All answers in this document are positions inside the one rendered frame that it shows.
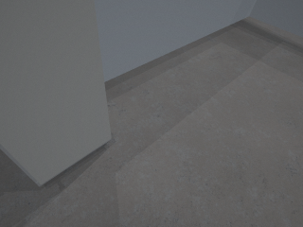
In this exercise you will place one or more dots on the fridge door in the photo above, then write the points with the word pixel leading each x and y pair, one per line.
pixel 53 104

